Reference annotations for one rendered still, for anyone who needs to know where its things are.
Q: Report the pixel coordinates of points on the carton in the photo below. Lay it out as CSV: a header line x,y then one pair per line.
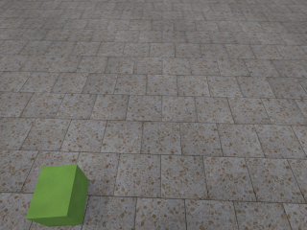
x,y
59,197

